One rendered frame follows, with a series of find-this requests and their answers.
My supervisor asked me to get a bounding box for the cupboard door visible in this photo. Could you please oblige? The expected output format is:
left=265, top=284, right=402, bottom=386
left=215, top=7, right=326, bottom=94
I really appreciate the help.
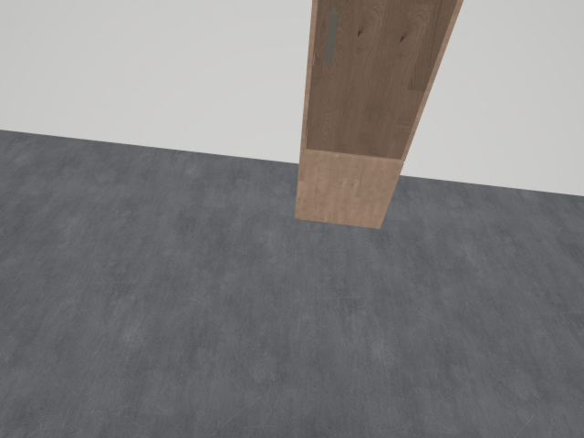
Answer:
left=306, top=0, right=457, bottom=160

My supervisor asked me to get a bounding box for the handle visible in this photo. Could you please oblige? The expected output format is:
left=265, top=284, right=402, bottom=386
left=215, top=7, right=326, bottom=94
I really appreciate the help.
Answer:
left=324, top=7, right=339, bottom=64

